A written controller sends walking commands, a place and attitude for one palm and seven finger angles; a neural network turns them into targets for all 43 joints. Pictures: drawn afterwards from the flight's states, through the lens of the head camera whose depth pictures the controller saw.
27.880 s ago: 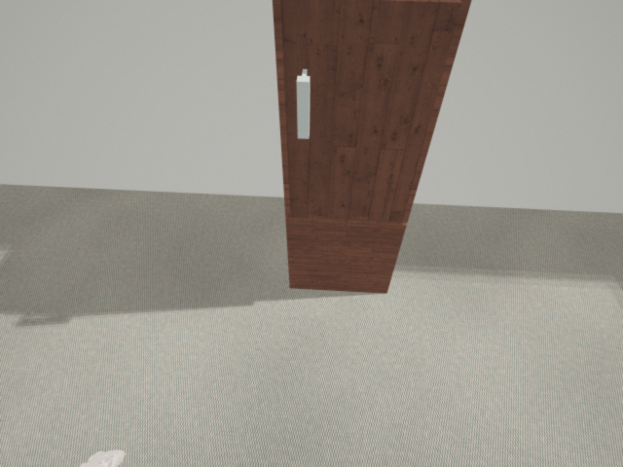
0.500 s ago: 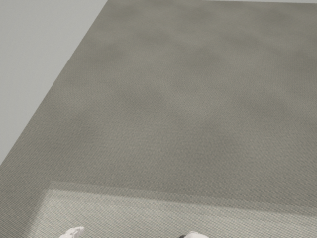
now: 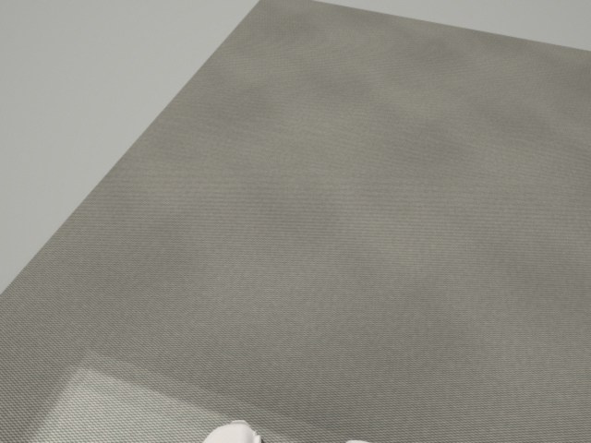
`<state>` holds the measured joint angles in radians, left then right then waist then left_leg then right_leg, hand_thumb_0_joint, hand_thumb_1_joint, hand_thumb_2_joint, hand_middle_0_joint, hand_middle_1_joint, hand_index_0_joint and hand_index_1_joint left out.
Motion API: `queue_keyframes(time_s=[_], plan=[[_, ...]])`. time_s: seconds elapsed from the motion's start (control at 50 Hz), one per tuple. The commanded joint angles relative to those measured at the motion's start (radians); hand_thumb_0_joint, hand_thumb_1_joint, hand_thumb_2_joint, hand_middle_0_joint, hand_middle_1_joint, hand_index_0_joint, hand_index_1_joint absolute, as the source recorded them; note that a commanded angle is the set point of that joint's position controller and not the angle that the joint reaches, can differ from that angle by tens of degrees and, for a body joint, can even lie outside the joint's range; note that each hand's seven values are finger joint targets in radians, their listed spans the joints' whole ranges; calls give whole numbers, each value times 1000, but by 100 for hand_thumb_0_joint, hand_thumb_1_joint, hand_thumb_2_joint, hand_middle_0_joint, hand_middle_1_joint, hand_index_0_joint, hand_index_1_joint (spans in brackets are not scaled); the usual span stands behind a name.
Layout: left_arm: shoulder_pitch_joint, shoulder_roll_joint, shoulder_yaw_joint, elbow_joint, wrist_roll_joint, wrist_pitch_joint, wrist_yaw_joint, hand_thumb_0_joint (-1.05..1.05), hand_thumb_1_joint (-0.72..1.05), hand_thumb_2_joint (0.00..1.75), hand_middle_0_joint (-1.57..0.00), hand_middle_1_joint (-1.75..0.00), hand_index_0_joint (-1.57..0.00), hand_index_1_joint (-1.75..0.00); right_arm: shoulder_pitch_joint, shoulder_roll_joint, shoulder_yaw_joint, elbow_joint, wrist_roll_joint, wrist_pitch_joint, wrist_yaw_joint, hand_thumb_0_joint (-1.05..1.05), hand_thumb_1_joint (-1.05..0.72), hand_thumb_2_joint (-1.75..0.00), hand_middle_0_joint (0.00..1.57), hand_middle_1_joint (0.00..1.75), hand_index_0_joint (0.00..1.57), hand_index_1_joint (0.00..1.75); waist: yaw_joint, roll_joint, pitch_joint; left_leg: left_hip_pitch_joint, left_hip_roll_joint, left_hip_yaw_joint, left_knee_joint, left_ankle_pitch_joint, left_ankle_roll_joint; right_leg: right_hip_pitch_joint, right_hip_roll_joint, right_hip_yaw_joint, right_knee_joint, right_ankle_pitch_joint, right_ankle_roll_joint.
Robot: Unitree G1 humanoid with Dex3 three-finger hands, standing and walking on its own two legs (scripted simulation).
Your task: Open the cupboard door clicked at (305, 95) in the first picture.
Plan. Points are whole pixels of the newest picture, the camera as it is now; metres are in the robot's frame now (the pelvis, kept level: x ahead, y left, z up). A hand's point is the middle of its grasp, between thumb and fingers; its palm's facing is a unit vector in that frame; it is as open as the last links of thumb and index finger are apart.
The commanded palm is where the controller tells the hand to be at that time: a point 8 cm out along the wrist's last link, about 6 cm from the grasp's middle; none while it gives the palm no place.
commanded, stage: turn to face it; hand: left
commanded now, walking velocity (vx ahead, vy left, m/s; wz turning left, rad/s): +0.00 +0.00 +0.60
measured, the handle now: out of the picture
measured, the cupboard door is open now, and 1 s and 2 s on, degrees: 54 54 54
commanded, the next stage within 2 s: none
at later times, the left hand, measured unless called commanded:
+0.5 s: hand out of the picture +0.06 +0.13 -0.13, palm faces +0.32 -0.91 -0.27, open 7.4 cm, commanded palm none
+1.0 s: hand out of the picture +0.08 +0.15 -0.14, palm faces +0.58 -0.75 -0.30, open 7.4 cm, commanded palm none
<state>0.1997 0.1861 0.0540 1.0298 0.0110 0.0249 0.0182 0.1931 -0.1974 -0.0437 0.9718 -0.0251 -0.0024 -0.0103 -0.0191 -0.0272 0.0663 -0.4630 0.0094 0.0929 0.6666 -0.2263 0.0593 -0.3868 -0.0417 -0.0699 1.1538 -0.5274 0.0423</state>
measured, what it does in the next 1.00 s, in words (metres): walks ahead, turning left: right foot, then left foot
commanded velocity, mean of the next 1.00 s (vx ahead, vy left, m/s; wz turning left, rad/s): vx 0.00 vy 0.00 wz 0.60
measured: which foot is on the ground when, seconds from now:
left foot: down 0.00-0.26, up 0.28-0.62, down 0.64-0.98, up 1.00-1.00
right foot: up 0.00-0.24, down 0.26-0.64, up 0.66-0.96, down 0.98-1.00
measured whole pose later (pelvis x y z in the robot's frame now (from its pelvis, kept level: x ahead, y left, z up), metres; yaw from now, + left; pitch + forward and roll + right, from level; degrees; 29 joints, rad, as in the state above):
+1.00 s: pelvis +0.11 -0.09 +0.01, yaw +37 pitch +2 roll +1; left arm 0.15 0.23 0.05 0.85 0.02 0.01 0.01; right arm 0.16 -0.25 -0.08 0.91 -0.01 0.06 0.01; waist -0.01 0.04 0.09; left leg -0.38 -0.01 -0.09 0.71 -0.40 -0.03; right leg -0.35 -0.04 -0.06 0.64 -0.32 0.00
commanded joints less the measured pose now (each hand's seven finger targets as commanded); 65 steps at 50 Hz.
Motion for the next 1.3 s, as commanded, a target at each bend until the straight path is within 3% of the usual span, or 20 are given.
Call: queue_keyframes(time_s=[0.0, 0.14, 0.2, 0.22, 0.24, 0.26, 0.34, 0.5, 0.56, 0.58, 0.6, 0.62, 0.64, 0.72, 0.9, 0.92, 0.96, 1.06, 1.2, 1.28], plan=[[12, 66, 27, -105, 5, -20, -9, 0, 90, 90, -20, -30, -20, -30, 48, -189, -41, -65, -5, -15, -15, 0, -90, -90, 20, 30, 20, 30, 9, 128, -151, 183, 260, -353, -352, 198, 99, -110, -36, 72, -33, 95, 20], [-12, 71, 27, -167, 6, -11, -5, 0, 90, 90, -20, -30, -20, -30, 7, -226, -74, -108, -7, 16, 1, 0, -90, -90, 20, 30, 20, 30, -2, 183, -158, 146, 209, -388, -328, 85, 91, 21, 26, 31, -361, 92, 21], [90, 111, 39, -161, 6, -23, -1, 0, 90, 90, -20, -30, -20, -30, -54, -215, -83, -140, 3, 28, 8, 0, -90, -90, 20, 30, 20, 30, 53, 139, -161, 22, 137, -368, -243, 13, 36, 243, 30, 24, -666, 252, 9], [121, 176, 53, -163, 17, -31, 6, 0, 90, 90, -20, -30, -20, -30, -62, -162, -78, -157, 11, 31, 14, 0, -90, -90, 20, 30, 20, 30, 72, -22, -161, -128, 44, -284, -100, -108, -26, 367, -126, 176, -825, 170, -41], [116, 270, 67, -176, 29, -35, 11, 0, 90, 90, -20, -30, -20, -30, -84, -102, -66, -183, 13, 28, 21, 0, -90, -90, 20, 30, 20, 30, 87, -300, -116, -258, -89, -86, 178, -315, -108, 356, -408, 464, -931, 210, -158], [76, 274, 55, -195, 22, -35, 14, 0, 90, 90, -20, -30, -20, -30, -97, -148, -71, -187, 4, 29, 27, 0, -90, -90, 20, 30, 20, 30, 75, -240, -96, -213, -34, -124, 408, -366, -97, 227, -475, 434, -914, 313, -214], [-18, 165, 25, -209, 14, -44, 16, 0, 90, 90, -20, -30, -20, -30, -73, -104, -56, -136, 8, 51, 39, 0, -90, -90, 20, 30, 20, 30, 3, -177, -60, -186, 26, -83, 525, -196, -127, 257, -279, 81, -772, 766, -143], [118, 232, 41, -164, 20, -43, 12, 0, 90, 90, -20, -30, -20, -30, -182, -83, -27, -160, 16, 46, 48, 0, -90, -90, 20, 30, 20, 30, 71, -199, -96, -28, -3, 36, 101, -211, -111, 413, -307, -27, -669, 1038, -129], [95, 256, 50, -170, 10, -45, 7, 0, 90, 90, -20, -30, -20, -30, -103, -119, -32, -151, 12, 35, 40, 0, -90, -90, 20, 30, 20, 30, 22, -174, -149, 143, -38, 71, -91, -93, -83, 377, -305, -86, -537, 1096, -95], [75, 255, 51, -174, 4, -45, 4, 0, 90, 90, -20, -30, -20, -30, -28, -152, -42, -133, 7, 30, 37, 0, -90, -90, 20, 30, 20, 30, -25, -131, -187, 301, -17, 54, -193, 50, -64, 289, -296, -116, -412, 1008, -59], [58, 212, 44, -200, 0, -41, -2, 0, 90, 90, -20, -30, -20, -30, 44, -246, -67, -121, -2, 24, 34, 0, -90, -90, 20, 30, 20, 30, -65, 91, -244, 529, 176, -176, -224, 357, 17, 34, -211, -146, -202, 607, 1], [6, 145, 21, -254, -5, -35, -6, 0, 90, 90, -20, -30, -20, -30, 121, -348, -91, -111, 3, 24, 26, 0, -90, -90, 20, 30, 20, 30, -105, 349, -264, 609, 446, -517, -234, 839, 201, -213, -84, -90, 19, -149, 51], [-52, 174, 25, -272, 7, -13, 6, 0, 90, 90, -20, -30, -20, -30, 155, -342, -89, -89, 11, 29, 17, 0, -90, -90, 20, 30, 20, 30, -107, 164, -249, 547, 461, -473, -229, 734, 227, -241, -91, 43, 73, -143, 40], [-21, 142, 33, -206, 8, 2, -9, 0, 90, 90, -20, -30, -20, -30, -55, -249, -64, -142, 1, 18, -2, 0, -90, -90, 20, 30, 20, 30, -1, 189, -114, 286, 252, -295, -293, 371, 107, -171, -70, 68, -7, 73, 47], [59, 134, 35, -210, 4, -16, -10, 0, 90, 90, -20, -30, -20, -30, -97, -249, -79, -156, 3, 31, 7, 0, -90, -90, 20, 30, 20, 30, 49, 194, -118, 128, 169, -335, -201, 256, 57, 164, 32, -1, -546, 231, 31], [97, 160, 42, -203, 5, -27, -6, 0, 90, 90, -20, -30, -20, -30, -104, -221, -78, -164, 9, 32, 9, 0, -90, -90, 20, 30, 20, 30, 71, 119, -131, 51, 118, -318, -134, 152, 16, 284, -4, 26, -695, 310, 22], [134, 313, 62, -207, 23, -36, 8, 0, 90, 90, -20, -30, -20, -30, -105, -131, -65, -199, 16, 31, 21, 0, -90, -90, 20, 30, 20, 30, 103, -304, -137, -167, -76, -106, 361, -429, -96, 340, -467, 454, -875, 459, -167], [-29, 167, 28, -242, 14, -39, 19, 0, 90, 90, -20, -30, -20, -30, -70, -111, -54, -130, 10, 58, 39, 0, -90, -90, 20, 30, 20, 30, 5, -189, -83, -114, 31, -97, 543, -210, -125, 231, -288, 72, -789, 671, -145], [88, 223, 48, -186, 21, -39, 16, 0, 90, 90, -20, -30, -20, -30, -143, -72, -33, -141, 18, 47, 46, 0, -90, -90, 20, 30, 20, 30, 70, -198, -108, -2, 8, 13, 133, -243, -116, 373, -324, -15, -705, 897, -146], [57, 235, 59, -187, 10, -34, 8, 0, 90, 90, -20, -30, -20, -30, -55, -108, -39, -131, 14, 36, 41, 0, -90, -90, 20, 30, 20, 30, 13, -152, -146, 206, -8, 39, -127, -64, -86, 280, -322, -87, -576, 798, -90]])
